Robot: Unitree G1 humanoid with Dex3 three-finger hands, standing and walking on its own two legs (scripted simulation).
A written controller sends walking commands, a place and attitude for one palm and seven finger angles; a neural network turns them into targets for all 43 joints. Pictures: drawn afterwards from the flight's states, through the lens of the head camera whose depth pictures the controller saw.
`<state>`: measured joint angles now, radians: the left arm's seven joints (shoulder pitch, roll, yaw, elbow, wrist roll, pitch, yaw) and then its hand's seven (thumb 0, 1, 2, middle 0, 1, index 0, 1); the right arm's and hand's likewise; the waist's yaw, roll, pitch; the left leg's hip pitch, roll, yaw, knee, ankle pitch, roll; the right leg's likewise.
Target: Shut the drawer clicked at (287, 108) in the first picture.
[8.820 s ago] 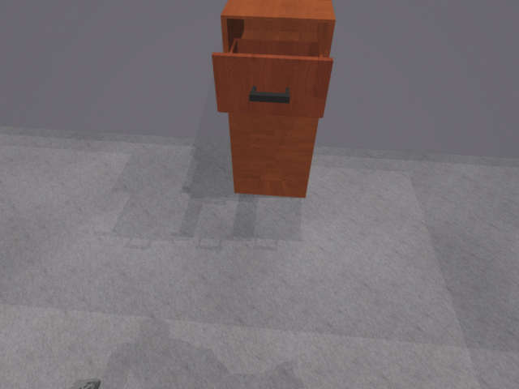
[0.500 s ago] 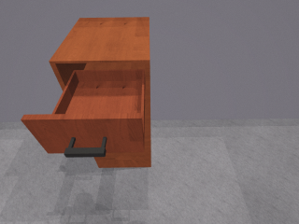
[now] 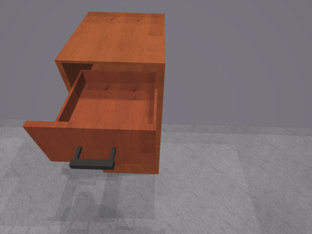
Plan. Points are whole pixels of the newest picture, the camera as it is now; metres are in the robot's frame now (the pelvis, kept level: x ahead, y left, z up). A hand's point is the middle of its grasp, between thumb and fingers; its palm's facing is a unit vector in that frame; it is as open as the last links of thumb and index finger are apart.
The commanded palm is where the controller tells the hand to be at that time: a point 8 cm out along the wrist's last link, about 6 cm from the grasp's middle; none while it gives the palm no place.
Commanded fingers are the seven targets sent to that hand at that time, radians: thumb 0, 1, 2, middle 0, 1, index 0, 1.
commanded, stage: raise the hand and make a fist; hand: left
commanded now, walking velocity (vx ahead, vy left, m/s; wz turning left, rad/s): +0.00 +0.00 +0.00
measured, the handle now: (94, 157) +0.31 +0.19 +0.01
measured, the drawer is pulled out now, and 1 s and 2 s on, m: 0.28 0.28 0.28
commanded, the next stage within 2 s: bring the fist close to the handle in 1.82 s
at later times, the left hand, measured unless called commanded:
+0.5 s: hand (93, 233) +0.13 +0.15 -0.01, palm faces +0.06 -1.00 -0.06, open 5.1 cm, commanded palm +0.10 +0.21 +0.00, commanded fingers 0.00 0.90 0.90 -0.80 -0.95 -0.80 -0.95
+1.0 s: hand (85, 224) +0.14 +0.16 +0.05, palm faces +0.06 -1.00 -0.06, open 3.2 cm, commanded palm +0.09 +0.21 +0.06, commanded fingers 0.00 0.90 0.90 -1.30 -1.49 -1.30 -1.49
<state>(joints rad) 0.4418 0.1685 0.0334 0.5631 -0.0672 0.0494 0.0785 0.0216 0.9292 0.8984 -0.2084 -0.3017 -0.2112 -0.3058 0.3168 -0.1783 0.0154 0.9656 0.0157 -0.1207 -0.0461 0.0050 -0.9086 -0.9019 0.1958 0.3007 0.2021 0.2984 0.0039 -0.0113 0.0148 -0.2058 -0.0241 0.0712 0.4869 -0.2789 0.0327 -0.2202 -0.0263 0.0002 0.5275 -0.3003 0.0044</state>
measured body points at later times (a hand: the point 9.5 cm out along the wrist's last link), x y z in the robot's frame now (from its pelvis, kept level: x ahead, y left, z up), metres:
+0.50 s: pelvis -0.03 -0.04 -0.08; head +0.01 -0.04 +0.37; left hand +0.12 +0.20 +0.00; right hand +0.21 -0.23 -0.13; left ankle -0.01 +0.09 -0.74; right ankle -0.02 -0.12 -0.74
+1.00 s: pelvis -0.02 -0.01 -0.05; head +0.00 -0.02 +0.40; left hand +0.13 +0.21 +0.05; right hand +0.19 -0.25 -0.10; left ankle -0.01 +0.09 -0.74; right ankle -0.02 -0.12 -0.74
